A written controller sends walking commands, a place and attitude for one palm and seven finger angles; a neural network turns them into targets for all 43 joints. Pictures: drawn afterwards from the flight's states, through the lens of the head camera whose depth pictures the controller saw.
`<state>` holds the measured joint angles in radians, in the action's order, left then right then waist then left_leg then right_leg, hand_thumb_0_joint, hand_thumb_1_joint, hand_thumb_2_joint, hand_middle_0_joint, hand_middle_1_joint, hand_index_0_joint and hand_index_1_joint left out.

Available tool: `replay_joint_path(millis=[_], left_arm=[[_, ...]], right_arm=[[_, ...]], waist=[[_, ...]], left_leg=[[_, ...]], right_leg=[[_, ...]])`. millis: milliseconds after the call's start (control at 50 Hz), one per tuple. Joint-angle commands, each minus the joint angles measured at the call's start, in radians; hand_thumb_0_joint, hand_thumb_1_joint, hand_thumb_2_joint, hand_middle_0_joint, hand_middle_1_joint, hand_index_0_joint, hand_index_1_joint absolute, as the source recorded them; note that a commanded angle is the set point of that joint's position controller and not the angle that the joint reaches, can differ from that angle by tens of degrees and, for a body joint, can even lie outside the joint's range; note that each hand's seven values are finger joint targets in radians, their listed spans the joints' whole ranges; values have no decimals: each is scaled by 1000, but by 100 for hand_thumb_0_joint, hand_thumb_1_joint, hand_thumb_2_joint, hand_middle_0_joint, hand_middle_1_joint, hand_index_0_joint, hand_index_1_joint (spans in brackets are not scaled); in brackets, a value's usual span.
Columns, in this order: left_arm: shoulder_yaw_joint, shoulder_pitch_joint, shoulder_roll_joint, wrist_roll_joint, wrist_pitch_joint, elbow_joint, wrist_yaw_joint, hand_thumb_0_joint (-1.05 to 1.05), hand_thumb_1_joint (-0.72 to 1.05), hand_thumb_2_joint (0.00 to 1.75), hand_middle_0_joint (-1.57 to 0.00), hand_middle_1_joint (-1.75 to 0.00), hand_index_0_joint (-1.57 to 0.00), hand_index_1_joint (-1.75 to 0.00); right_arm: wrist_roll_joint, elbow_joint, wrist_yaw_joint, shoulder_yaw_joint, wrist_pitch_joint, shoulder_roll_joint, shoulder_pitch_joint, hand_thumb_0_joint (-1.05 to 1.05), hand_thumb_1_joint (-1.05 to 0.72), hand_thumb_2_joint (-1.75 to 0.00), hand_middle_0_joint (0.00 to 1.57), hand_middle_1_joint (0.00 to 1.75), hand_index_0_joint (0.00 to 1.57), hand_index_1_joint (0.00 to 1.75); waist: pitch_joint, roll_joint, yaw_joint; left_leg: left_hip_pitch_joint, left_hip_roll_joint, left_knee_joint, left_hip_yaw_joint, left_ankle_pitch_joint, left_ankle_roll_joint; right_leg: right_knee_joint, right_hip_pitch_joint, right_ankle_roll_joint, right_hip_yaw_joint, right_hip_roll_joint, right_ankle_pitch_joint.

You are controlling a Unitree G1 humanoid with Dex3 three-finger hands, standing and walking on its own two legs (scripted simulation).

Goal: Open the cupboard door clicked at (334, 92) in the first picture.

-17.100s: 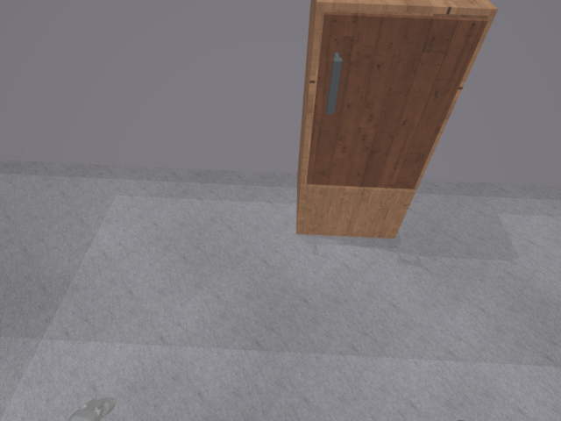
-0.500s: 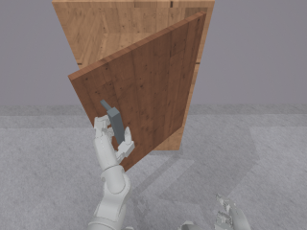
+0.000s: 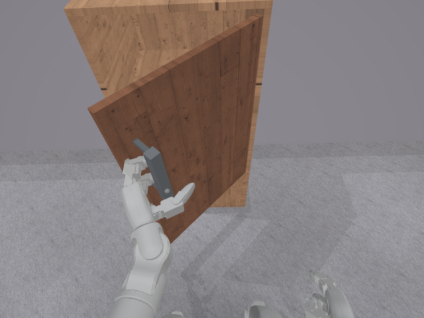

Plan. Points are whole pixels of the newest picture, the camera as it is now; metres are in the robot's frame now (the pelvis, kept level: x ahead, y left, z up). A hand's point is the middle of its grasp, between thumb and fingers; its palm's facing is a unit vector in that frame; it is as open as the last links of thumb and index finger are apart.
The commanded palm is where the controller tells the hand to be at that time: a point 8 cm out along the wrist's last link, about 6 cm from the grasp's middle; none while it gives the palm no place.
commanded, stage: open thumb and fingers to let go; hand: left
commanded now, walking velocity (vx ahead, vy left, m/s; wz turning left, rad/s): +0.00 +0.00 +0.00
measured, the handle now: (154, 171) +0.38 +0.13 +0.05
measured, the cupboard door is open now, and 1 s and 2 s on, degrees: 46 45 45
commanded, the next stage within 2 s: slide the hand sideways off the handle in 0.42 s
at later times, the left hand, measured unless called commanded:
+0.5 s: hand (170, 188) +0.34 +0.09 +0.05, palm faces +0.37 -0.93 +0.00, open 15.6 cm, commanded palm +0.30 +0.15 +0.05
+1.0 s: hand (158, 214) +0.29 +0.11 +0.05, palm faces -0.06 -1.00 -0.01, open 16.4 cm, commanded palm +0.26 +0.18 +0.05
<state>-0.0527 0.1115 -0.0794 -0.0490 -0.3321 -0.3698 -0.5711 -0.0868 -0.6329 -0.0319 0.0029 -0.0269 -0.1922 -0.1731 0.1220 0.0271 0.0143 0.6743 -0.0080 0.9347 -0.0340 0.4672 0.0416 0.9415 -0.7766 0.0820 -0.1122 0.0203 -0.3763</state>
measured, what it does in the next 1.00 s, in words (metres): stands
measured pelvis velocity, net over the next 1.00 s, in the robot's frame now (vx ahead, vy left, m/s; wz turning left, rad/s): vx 0.00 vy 0.05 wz -0.03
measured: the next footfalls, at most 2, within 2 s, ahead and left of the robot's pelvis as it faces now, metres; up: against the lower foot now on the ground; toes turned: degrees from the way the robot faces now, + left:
none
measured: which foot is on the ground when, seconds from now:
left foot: down 0.00-1.00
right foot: down 0.00-1.00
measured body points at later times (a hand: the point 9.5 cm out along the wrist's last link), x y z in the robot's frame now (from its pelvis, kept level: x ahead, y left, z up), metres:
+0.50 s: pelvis +0.00 +0.03 +0.00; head +0.04 +0.01 +0.45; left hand +0.32 +0.14 +0.06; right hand +0.16 -0.20 -0.11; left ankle +0.00 +0.15 -0.68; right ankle +0.05 -0.07 -0.68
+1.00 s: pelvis +0.00 +0.05 -0.01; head +0.06 +0.04 +0.44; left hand +0.29 +0.17 +0.05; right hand +0.17 -0.18 -0.10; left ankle +0.00 +0.15 -0.68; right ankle +0.05 -0.07 -0.68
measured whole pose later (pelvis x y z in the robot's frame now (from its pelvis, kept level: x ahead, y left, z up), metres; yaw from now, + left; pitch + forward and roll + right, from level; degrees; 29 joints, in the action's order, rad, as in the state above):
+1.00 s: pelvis +0.00 +0.05 -0.01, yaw -2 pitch +12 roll +0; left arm -0.15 -0.08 0.03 0.02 -0.35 -0.17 -0.10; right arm -0.03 -0.50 0.01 -0.02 -0.07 -0.21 -0.24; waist 0.11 0.02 0.00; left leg 0.69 0.02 1.00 0.02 0.51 -0.02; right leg 0.97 -0.79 0.02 -0.06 0.04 -0.39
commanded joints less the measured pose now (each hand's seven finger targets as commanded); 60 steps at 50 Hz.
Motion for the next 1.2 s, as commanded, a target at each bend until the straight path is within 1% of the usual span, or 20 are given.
replay_joint_path(millis=[0,220,380,500,520,540,560,580,620,640,660,680,700,740,800,860,880,1020,1120,1180], left_arm=[[16,279,39,-18,-91,212,-4,0,-50,30,-30,-120,-30,-120],[28,305,35,-20,-95,153,-27,0,-50,30,-22,-70,-22,-70],[11,263,5,-38,-85,161,-56,0,-50,30,-15,-30,-15,-30],[-14,284,-25,-66,-63,163,-90,0,-50,30,-15,-30,-15,-30],[-238,264,32,-175,-93,184,127,0,-50,30,-15,-30,-15,-30],[-143,303,119,-138,-131,225,237,0,-50,30,-15,-30,-15,-30],[-116,300,170,-126,-155,252,305,0,-50,30,-15,-30,-15,-30],[-128,304,173,-110,-166,286,362,0,-50,30,-15,-30,-15,-30],[-202,294,114,-46,-162,273,506,0,-50,30,-15,-30,-15,-30],[-197,306,90,24,-148,271,555,0,-50,30,-15,-30,-15,-30],[-183,308,69,91,-132,274,582,0,-50,30,-15,-30,-15,-30],[-175,285,37,150,-110,277,599,0,-50,30,-15,-30,-15,-30],[-127,247,56,190,-94,256,597,0,-50,30,-15,-30,-15,-30],[-88,168,62,214,-71,272,573,0,-50,30,-15,-30,-15,-30],[-44,77,122,149,-74,326,510,0,-50,30,-15,-30,-15,-30],[-99,22,105,65,-88,381,469,0,-50,30,-15,-30,-15,-30],[-94,-16,120,55,-87,388,464,0,-50,30,-15,-30,-15,-30],[-58,-119,156,85,-73,522,481,0,-50,30,-15,-30,-15,-30],[-80,-172,146,108,-75,595,504,0,-50,30,-15,-30,-15,-30],[-50,-213,184,112,-72,589,528,0,-50,30,-15,-30,-15,-30]], right_arm=[[3,139,-3,32,-51,-80,68,0,-90,-90,20,30,20,30],[4,140,-1,34,-51,-87,61,0,-90,-90,20,30,20,30],[-3,156,13,35,-45,-91,51,0,-90,-90,20,30,20,30],[-8,161,19,30,-32,-84,55,0,-90,-90,20,30,20,30],[-8,136,16,26,-37,-114,-9,0,-90,-90,20,30,20,30],[5,160,10,33,-45,-114,-16,0,-90,-90,20,30,20,30],[6,165,3,34,-43,-116,-16,0,-90,-90,20,30,20,30],[10,176,-2,33,-44,-118,-14,0,-90,-90,20,30,20,30],[34,191,-4,24,-64,-120,-17,0,-90,-90,20,30,20,30],[50,201,-6,18,-74,-120,-12,0,-90,-90,20,30,20,30],[65,209,-10,15,-83,-121,-7,0,-90,-90,20,30,20,30],[77,221,-13,11,-93,-122,8,0,-90,-90,20,30,20,30],[84,219,-15,11,-102,-128,1,0,-90,-90,20,30,20,30],[87,231,-7,13,-112,-133,1,0,-90,-90,20,30,20,30],[72,248,14,18,-110,-133,-7,0,-90,-90,20,30,20,30],[60,264,41,23,-98,-127,-24,0,-90,-90,20,30,20,30],[59,273,43,26,-94,-131,-24,0,-90,-90,20,30,20,30],[68,311,25,19,-83,-124,-3,0,-90,-90,20,30,20,30],[70,315,13,15,-101,-123,-12,0,-90,-90,20,30,20,30],[72,311,5,14,-106,-130,-15,0,-90,-90,20,30,20,30]], waist=[[268,-119,14],[255,-129,9],[286,-110,-8],[263,-87,-9],[243,-148,70],[286,-116,46],[332,-96,24],[351,-52,26],[295,-21,45],[261,-9,46],[242,-45,46],[229,-34,37],[220,-99,29],[231,-113,2],[254,-62,-31],[236,-46,-18],[234,-78,-22],[229,-30,-28],[222,-49,-8],[190,-66,-3]], left_leg=[[90,41,-75,31,-75,-47],[87,41,-94,34,-61,-50],[50,36,-113,31,-120,-48],[31,31,-123,27,-142,-44],[5,23,-95,33,-152,-60],[16,26,-85,32,-174,-66],[12,30,-86,34,-188,-67],[-6,29,-85,32,-205,-65],[-39,27,-93,25,-192,-62],[-38,28,-103,21,-161,-61],[-38,28,-113,12,-139,-58],[-46,30,-126,9,-124,-57],[-33,27,-136,-1,-115,-52],[-30,30,-146,-2,-136,-47],[-30,31,-136,4,-211,-38],[-30,22,-116,6,-246,-31],[-18,21,-110,7,-235,-38],[-2,25,-113,13,-170,-40],[0,24,-95,2,-176,-42],[30,25,-86,-2,-150,-45]], right_leg=[[-251,360,-78,231,59,8],[-243,328,-69,194,42,-51],[-179,313,-55,119,13,64],[-153,274,-48,87,4,85],[-134,256,-49,107,6,179],[-119,288,-44,113,14,231],[-107,333,-43,126,16,264],[-95,338,-39,126,17,285],[-104,290,-38,108,12,254],[-122,276,-40,101,6,207],[-136,275,-43,91,0,166],[-151,268,-42,83,-5,130],[-155,276,-46,72,-6,105],[-147,283,-48,60,-6,110],[-99,274,-41,55,0,170],[-73,223,-38,51,1,184],[-78,228,-39,57,-2,178],[-88,252,-38,68,-6,136],[-80,236,-44,63,-9,144],[-83,224,-45,67,-9,119]])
